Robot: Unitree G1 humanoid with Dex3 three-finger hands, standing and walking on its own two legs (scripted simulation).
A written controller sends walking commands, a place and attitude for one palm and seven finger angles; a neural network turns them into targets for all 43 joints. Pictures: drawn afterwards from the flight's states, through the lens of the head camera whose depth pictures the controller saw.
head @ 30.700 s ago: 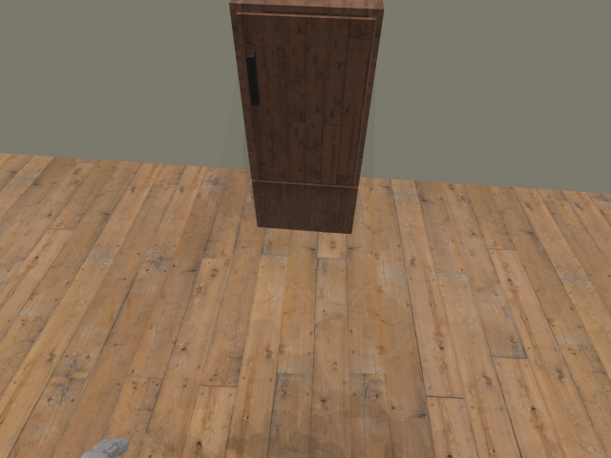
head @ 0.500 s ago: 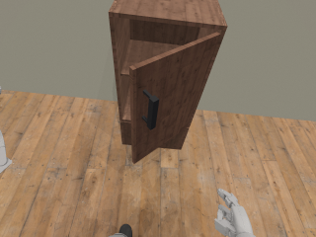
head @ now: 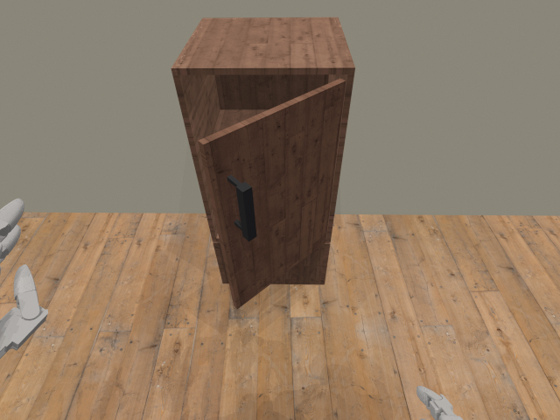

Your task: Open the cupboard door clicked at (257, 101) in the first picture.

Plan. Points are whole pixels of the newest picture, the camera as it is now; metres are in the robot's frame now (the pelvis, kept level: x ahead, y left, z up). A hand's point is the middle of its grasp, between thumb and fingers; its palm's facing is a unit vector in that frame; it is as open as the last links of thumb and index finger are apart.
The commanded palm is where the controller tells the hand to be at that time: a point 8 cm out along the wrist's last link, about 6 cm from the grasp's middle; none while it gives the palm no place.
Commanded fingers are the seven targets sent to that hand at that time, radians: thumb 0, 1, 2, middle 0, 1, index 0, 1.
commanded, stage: stop stepping back and stand still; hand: left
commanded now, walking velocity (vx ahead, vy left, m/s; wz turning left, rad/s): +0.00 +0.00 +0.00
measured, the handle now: (241, 208) +0.55 +0.11 -0.03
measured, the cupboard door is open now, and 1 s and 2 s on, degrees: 43 43 43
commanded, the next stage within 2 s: let the arm hang, fingers relaxed in 0.32 s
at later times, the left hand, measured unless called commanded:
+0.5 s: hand (56, 332) +0.20 +0.28 +0.09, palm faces +0.26 -0.81 -0.52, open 7.4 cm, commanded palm none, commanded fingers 0.00 0.90 0.90 -0.20 -0.30 -0.20 -0.30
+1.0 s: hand out of the picture -0.08 +0.22 -0.17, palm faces +0.10 -0.97 -0.21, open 7.2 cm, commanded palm none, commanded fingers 0.00 0.90 0.90 -0.20 -0.30 -0.20 -0.30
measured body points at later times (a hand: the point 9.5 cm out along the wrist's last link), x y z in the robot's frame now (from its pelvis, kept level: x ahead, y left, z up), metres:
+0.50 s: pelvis -0.01 +0.02 +0.00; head -0.01 +0.00 +0.45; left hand +0.18 +0.32 +0.12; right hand +0.19 -0.22 -0.09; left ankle -0.01 +0.14 -0.73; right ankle +0.01 -0.05 -0.73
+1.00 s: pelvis -0.03 +0.04 +0.01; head -0.01 +0.04 +0.46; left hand -0.09 +0.27 -0.15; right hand -0.06 -0.18 -0.15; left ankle -0.01 +0.14 -0.73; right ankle +0.01 -0.05 -0.73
